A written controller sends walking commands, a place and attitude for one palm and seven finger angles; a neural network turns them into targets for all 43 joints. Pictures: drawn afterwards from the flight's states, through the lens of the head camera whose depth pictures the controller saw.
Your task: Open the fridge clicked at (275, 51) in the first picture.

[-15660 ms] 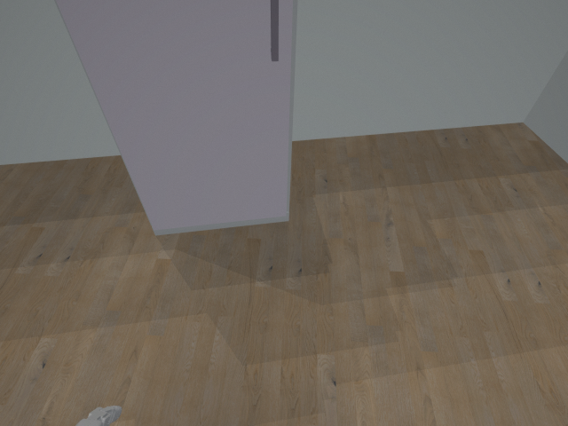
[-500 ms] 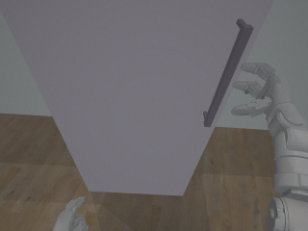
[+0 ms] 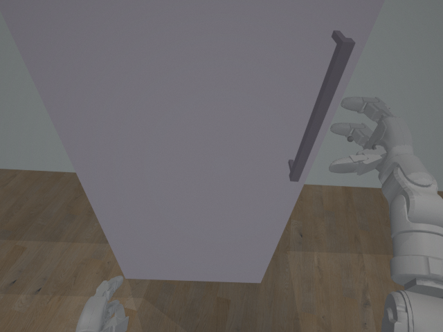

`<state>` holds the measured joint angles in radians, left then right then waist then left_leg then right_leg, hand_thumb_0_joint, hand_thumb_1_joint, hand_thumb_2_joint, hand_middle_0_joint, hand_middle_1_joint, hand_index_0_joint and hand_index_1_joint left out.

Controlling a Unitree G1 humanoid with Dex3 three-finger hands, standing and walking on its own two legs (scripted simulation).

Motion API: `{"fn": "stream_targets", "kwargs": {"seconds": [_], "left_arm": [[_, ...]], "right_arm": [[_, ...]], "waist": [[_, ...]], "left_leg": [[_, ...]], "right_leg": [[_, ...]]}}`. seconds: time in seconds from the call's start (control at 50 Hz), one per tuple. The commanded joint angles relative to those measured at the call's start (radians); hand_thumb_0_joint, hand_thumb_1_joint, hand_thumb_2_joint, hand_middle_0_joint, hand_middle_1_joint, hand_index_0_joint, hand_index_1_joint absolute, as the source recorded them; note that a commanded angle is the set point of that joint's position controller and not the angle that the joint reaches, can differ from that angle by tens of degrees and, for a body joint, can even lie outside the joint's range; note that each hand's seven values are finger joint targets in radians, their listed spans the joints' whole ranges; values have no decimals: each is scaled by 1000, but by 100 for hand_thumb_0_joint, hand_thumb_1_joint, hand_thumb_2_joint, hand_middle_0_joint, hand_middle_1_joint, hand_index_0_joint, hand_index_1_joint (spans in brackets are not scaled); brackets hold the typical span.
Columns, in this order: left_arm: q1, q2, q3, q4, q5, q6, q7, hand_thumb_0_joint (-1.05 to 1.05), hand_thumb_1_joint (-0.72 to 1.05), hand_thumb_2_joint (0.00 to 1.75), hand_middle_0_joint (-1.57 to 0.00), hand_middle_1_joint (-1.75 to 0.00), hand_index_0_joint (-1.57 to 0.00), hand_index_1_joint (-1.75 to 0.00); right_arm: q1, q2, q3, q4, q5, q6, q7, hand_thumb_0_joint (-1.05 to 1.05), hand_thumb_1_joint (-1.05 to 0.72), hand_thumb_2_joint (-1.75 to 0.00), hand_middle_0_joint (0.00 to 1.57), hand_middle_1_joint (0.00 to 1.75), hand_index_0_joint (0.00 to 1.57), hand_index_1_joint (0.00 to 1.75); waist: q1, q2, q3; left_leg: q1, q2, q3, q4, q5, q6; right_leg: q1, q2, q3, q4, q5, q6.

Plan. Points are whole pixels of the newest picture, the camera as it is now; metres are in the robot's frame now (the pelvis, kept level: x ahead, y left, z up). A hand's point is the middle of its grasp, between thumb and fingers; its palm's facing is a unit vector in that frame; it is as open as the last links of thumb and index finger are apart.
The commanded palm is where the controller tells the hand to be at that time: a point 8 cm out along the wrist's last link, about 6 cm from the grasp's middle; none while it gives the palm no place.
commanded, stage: move the hooked fingers beside the handle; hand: right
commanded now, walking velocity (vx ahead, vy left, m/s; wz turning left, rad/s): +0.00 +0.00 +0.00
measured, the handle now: (312, 118) +0.46 -0.13 +0.19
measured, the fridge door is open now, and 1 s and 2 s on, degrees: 0 0 0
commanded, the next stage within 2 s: feel for the door with the fingertips in 0.18 s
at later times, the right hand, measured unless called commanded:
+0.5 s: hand (340, 137) +0.39 -0.16 +0.21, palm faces -0.04 +1.00 -0.01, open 14.0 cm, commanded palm +0.37 -0.21 +0.21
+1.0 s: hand (333, 132) +0.41 -0.16 +0.20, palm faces +0.00 +1.00 -0.01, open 13.8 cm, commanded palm +0.40 -0.20 +0.21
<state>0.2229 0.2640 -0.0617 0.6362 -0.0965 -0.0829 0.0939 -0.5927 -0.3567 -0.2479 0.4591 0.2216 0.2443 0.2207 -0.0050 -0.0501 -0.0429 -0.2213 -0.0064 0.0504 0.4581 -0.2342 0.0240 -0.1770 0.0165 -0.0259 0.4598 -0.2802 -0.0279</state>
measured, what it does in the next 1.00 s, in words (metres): stands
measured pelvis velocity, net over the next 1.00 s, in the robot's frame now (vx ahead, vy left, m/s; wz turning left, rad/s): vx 0.00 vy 0.00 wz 0.01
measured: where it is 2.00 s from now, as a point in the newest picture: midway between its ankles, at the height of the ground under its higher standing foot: outside the picture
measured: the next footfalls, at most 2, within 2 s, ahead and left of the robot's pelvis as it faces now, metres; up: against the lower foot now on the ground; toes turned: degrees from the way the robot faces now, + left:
none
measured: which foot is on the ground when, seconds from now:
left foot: down 0.00-1.00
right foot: down 0.00-1.00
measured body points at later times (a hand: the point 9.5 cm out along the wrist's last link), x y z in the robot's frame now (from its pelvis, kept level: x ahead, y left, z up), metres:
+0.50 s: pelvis +0.00 +0.00 +0.00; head -0.02 +0.01 +0.45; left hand +0.15 +0.23 -0.10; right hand +0.38 -0.22 +0.21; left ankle +0.01 +0.10 -0.74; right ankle -0.02 -0.10 -0.74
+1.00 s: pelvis +0.00 +0.00 +0.00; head -0.01 +0.01 +0.45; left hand +0.14 +0.24 -0.10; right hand +0.41 -0.21 +0.20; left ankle +0.01 +0.10 -0.74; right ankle -0.02 -0.10 -0.74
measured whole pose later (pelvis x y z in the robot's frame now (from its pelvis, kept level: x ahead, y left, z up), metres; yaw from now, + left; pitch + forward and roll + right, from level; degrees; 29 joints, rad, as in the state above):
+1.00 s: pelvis +0.00 +0.00 +0.00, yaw +0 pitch +0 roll +0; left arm 0.24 0.26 -0.06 0.66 -0.09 -0.05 0.09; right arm -0.66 -0.31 -0.20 0.51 0.20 0.24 0.14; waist 0.00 -0.04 -0.03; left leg -0.22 -0.01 0.04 0.44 -0.22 0.02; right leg -0.17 0.01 -0.03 0.44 -0.27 -0.03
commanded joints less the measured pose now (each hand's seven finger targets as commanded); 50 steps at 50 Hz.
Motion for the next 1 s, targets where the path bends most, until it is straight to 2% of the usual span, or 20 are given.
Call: {"fn": "stream_targets", "kwargs": {"seconds": [0.0, 0.02, 0.04, 0.1, 0.12, 0.18, 0.22, 0.26, 0.36, 0.42, 0.46, 0.5, 0.52, 0.62, 0.68, 0.74, 0.76, 0.8, 0.92, 0.98], "left_arm": [[-101, 104, 39, -156, 6, -57, 1, 0, 90, 90, -20, -30, -20, -30], [-100, 106, 41, -157, 7, -56, -1, 0, 90, 90, -20, -30, -20, -30], [-103, 106, 39, -155, 6, -53, 0, 0, 90, 90, -20, -30, -20, -30], [-93, 107, 39, -141, 2, -50, 1, 0, 90, 90, -20, -30, -20, -30], [-88, 114, 42, -140, 3, -45, 0, 0, 90, 90, -20, -30, -20, -30], [-96, 109, 40, -152, 1, -40, -1, 0, 90, 90, -20, -30, -20, -30], [-94, 112, 45, -155, 4, -40, -3, 0, 90, 90, -20, -30, -20, -30], [-101, 109, 41, -162, 3, -40, -2, 0, 90, 90, -20, -30, -20, -30], [-105, 102, 40, -154, 6, -54, -2, 0, 90, 90, -20, -30, -20, -30], [-106, 102, 43, -143, 5, -50, -4, 0, 90, 90, -20, -30, -20, -30], [-104, 99, 41, -135, 6, -47, -4, 0, 90, 90, -20, -30, -20, -30], [-103, 100, 41, -131, 8, -41, -6, 0, 90, 90, -20, -30, -20, -30], [-107, 102, 43, -136, 10, -35, -7, 0, 90, 90, -20, -30, -20, -30], [-122, 90, 41, -152, 17, -26, -13, 0, 90, 90, -20, -30, -20, -30], [-110, 88, 39, -143, 17, -18, -12, 0, 90, 90, -20, -30, -20, -30], [-105, 97, 38, -137, 14, -4, -4, 0, 90, 90, -20, -30, -20, -30], [-99, 95, 37, -135, 15, -5, -3, 0, 90, 90, -20, -30, -20, -30], [-96, 96, 39, -135, 13, -5, 0, 0, 90, 90, -20, -30, -20, -30], [-75, 99, 46, -130, 11, -15, 4, 0, 90, 90, -20, -30, -20, -30], [-70, 97, 45, -121, 10, -24, 2, 0, 90, 90, -20, -30, -20, -30]], "right_arm": [[-494, -223, -66, -286, 16, -99, -12, 0, 50, -30, 30, 120, 30, 120], [-468, -240, -81, -293, 18, -105, -15, 0, 50, -30, 30, 120, 30, 120], [-448, -240, -87, -270, 15, -101, -14, 0, 50, -30, 30, 120, 30, 120], [-463, -200, -53, -212, 14, -82, -14, 0, 50, -30, 30, 120, 30, 120], [-420, -224, -75, -187, 12, -72, -14, 0, 50, -30, 30, 120, 30, 120], [-432, -196, -50, -204, 8, -56, -13, 0, 50, -30, 30, 120, 30, 120], [-421, -219, -69, -229, 11, -65, -15, 0, 50, -30, 30, 120, 30, 120], [-452, -224, -69, -275, 14, -78, -12, 0, 50, -30, 30, 120, 30, 120], [-476, -155, -22, -324, 24, -99, -22, 0, 50, -30, 30, 120, 30, 120], [-442, -135, -10, -303, 14, -77, -40, 0, 50, -30, 30, 120, 30, 120], [-475, -90, 24, -287, 12, -56, -57, 0, 50, -30, 30, 120, 30, 120], [-470, -104, 4, -267, 7, -36, -79, 0, 50, -30, 30, 120, 30, 120], [-443, -107, -3, -267, 6, -31, -88, 0, 50, -30, 30, 120, 30, 120], [-450, -112, -24, -326, -3, -50, -123, 0, 50, -30, 30, 120, 30, 120], [-481, -110, -14, -295, -14, -57, -128, 0, 50, -30, 30, 120, 30, 120], [-499, -154, -35, -237, -25, -42, -127, 0, 50, -30, 30, 120, 30, 120], [-533, -135, -14, -232, -26, -41, -126, 0, 50, -30, 30, 120, 30, 120], [-537, -137, -11, -209, -27, -41, -117, 0, 50, -30, 30, 120, 30, 120], [-581, -128, 1, -188, -8, -89, -79, 0, 50, -30, 30, 120, 30, 120], [-610, -99, 27, -191, -5, -104, -77, 0, 50, -30, 30, 120, 30, 120]], "waist": [[8, 17, -293], [-2, 46, -298], [-2, 30, -295], [16, 38, -223], [4, 78, -215], [7, 23, -222], [1, 58, -243], [4, 46, -273], [14, 28, -266], [7, 10, -238], [19, 22, -217], [13, 30, -206], [2, 68, -215], [-12, 75, -283], [4, 71, -260], [7, 61, -223], [18, 66, -220], [19, 40, -232], [29, 56, -285], [36, 21, -290]], "left_leg": [[108, 28, -33, -37, 280, 14], [121, 26, -33, -36, 299, 13], [122, 27, -36, -37, 300, 13], [71, 24, -28, -48, 254, 11], [80, 23, -28, -53, 254, 11], [74, 26, -30, -50, 253, 12], [91, 24, -29, -50, 261, 12], [112, 25, -33, -44, 285, 12], [84, 20, -27, -44, 271, 13], [62, 18, -24, -50, 243, 15], [41, 17, -19, -51, 223, 13], [44, 17, -18, -54, 200, 13], [58, 16, -19, -57, 205, 12], [118, 19, -26, -41, 274, 11], [102, 17, -31, -46, 279, 8], [98, 20, -38, -65, 243, 6], [91, 20, -36, -65, 241, 6], [89, 20, -37, -64, 241, 9], [99, 16, -35, -58, 289, 11], [80, 14, -32, -55, 294, 13]], "right_leg": [[90, -24, 43, -44, 276, -10], [91, -29, 44, -42, 296, -11], [86, -27, 39, -45, 292, -11], [64, -28, 42, -54, 245, -9], [54, -31, 40, -54, 248, -11], [59, -26, 36, -55, 245, -9], [66, -30, 39, -53, 261, -10], [75, -27, 37, -51, 276, -11], [107, -31, 45, -50, 282, -7], [102, -35, 46, -53, 269, -2], [93, -33, 52, -59, 250, 1], [72, -31, 53, -65, 227, 2], [76, -33, 51, -65, 234, -2], [91, -32, 37, -59, 299, -3], [87, -31, 29, -58, 289, -5], [57, -28, 23, -68, 241, -9], [60, -28, 28, -70, 240, -10], [63, -27, 26, -65, 240, -10], [102, -30, 32, -50, 289, -13], [119, -28, 35, -47, 303, -8]]}}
